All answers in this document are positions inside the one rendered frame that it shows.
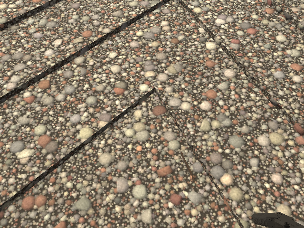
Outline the right robot hand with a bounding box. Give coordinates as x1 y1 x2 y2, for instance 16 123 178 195
252 212 304 228

